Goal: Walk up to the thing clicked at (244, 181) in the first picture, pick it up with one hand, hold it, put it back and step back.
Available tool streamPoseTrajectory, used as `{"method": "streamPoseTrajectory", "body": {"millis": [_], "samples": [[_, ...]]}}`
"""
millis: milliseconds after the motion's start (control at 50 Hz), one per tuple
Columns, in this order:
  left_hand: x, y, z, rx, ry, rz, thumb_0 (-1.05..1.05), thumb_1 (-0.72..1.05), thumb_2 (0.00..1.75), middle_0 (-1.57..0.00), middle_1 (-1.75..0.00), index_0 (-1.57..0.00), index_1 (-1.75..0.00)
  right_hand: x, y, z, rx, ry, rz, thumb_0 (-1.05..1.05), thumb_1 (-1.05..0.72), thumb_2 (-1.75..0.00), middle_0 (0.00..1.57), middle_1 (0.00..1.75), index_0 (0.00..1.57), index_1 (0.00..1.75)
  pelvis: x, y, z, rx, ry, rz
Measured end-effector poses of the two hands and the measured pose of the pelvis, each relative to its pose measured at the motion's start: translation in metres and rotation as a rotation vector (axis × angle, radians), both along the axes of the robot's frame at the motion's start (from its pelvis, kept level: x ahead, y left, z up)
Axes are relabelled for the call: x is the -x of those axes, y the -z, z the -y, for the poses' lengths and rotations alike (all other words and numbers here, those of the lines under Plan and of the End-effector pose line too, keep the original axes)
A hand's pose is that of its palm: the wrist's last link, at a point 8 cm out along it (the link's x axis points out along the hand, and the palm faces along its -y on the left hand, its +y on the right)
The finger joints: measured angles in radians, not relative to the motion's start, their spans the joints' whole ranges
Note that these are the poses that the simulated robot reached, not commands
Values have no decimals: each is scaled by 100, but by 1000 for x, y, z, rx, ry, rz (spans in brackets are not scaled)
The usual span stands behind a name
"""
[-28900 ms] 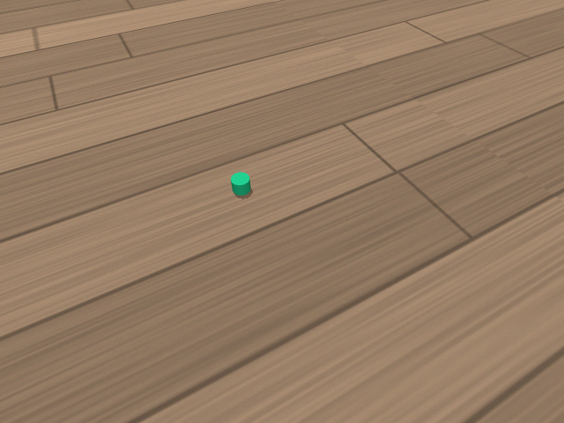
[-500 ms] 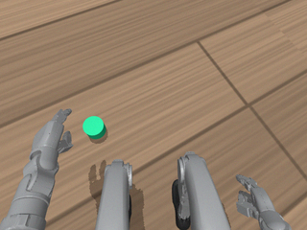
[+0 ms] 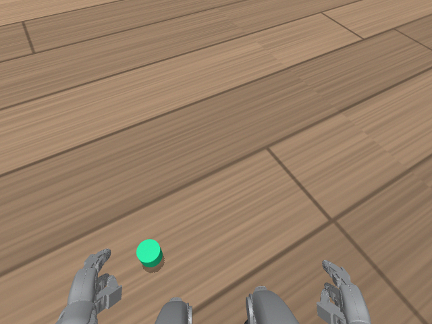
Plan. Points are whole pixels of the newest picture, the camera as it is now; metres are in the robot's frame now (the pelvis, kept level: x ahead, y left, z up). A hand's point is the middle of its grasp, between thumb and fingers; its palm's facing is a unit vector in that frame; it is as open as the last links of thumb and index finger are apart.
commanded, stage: home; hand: left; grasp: from above
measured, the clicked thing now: (149, 253) +0.45 +0.24 -0.63
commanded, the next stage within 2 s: none
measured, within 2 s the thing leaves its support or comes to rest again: neither
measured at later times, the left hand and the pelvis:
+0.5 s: hand (104, 307) +0.18 +0.18 +0.00, palm faces +0.07 -0.98 -0.20, open 7.4 cm; pelvis +0.03 +0.00 +0.05, yaw +1 degrees
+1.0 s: hand (105, 295) +0.20 +0.18 +0.00, palm faces +0.06 -0.98 -0.21, open 7.4 cm; pelvis +0.03 +0.00 +0.05, yaw +0 degrees
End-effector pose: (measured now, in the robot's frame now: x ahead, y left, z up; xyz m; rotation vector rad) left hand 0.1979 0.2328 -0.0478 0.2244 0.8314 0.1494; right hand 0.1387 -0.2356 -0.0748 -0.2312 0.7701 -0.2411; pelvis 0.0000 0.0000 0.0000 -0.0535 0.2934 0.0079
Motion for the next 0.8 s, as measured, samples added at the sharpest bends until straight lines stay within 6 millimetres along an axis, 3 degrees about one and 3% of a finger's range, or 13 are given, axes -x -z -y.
{"method": "streamPoseTrajectory", "body": {"millis": [160, 260, 500, 800], "samples": [[18, -57, 2, 40, -26, 18, 1, 90, 90, -20, -30, -20, -29, -4, -42, 7, 30, 37, 68, 1, -90, -90, 20, 30, 21, 30, -20, -35, -1, -1, -1, 76], [28, -73, 1, 40, -24, 27, 1, 90, 90, -20, -30, -20, -29, -21, -58, 6, 35, 22, 143, 1, -90, -90, 20, 30, 20, 30, -26, -44, -2, -3, -4, 107], [35, -69, -1, 61, -27, 2, 1, 91, 90, -20, -30, -20, -29, -53, -76, -5, 44, -65, 240, 1, -90, -90, 21, 30, 21, 30, -25, -46, -1, -5, -13, 128], [25, -71, -3, 48, -14, 9, 1, 91, 90, -20, -30, -20, -29, -42, -62, -6, 38, -42, 165, 1, -90, -90, 21, 30, 21, 30, -32, -46, -5, -3, -7, 119]]}}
